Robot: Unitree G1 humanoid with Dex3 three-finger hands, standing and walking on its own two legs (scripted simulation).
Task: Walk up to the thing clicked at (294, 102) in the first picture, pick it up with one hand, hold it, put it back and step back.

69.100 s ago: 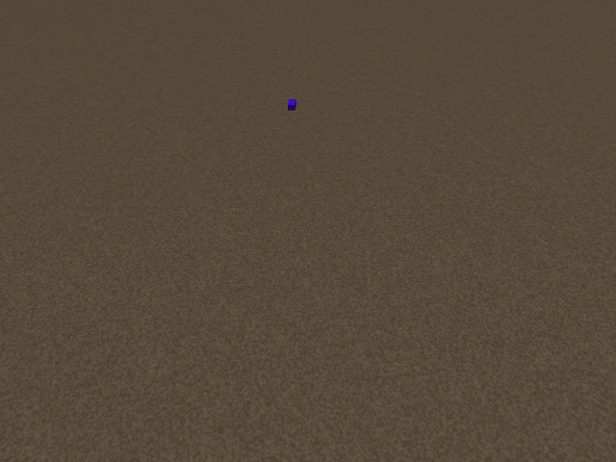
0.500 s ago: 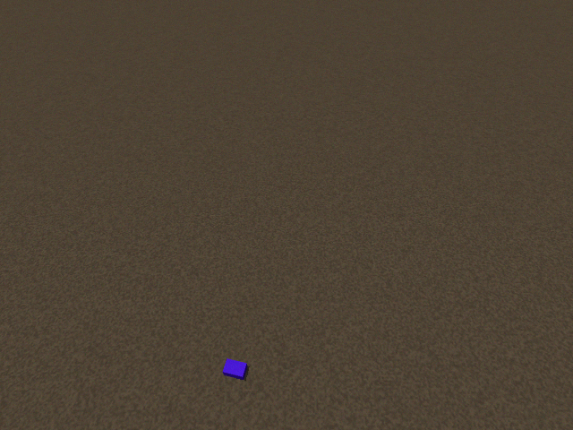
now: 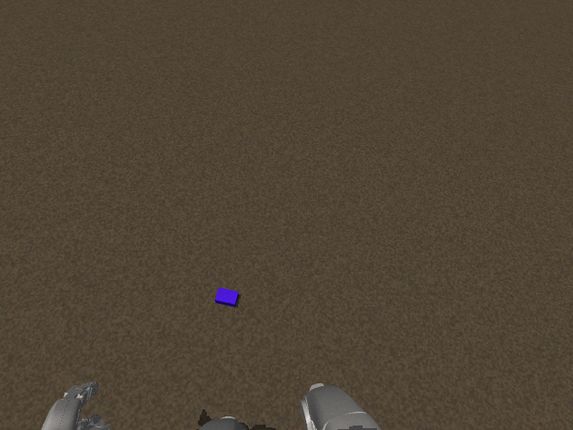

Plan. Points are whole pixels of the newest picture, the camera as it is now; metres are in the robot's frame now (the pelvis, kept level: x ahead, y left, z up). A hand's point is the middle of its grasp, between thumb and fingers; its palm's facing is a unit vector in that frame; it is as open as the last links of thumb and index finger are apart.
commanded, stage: step back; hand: left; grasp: from above
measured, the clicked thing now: (227, 297) +0.54 +0.14 -0.75
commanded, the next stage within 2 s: none
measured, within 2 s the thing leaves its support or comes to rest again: neither
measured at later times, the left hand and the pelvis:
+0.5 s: hand out of the picture +0.01 +0.25 -0.14, palm faces -0.05 -0.91 -0.41, open 7.4 cm; pelvis -0.11 -0.01 +0.00, yaw -3 degrees
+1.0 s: hand out of the picture -0.15 +0.25 -0.16, palm faces -0.10 -0.91 -0.40, open 7.4 cm; pelvis -0.27 -0.02 -0.02, yaw -6 degrees
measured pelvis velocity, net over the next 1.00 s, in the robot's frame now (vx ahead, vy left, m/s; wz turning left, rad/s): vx -0.27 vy -0.02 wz -0.11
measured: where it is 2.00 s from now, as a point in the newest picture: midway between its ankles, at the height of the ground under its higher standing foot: outside the picture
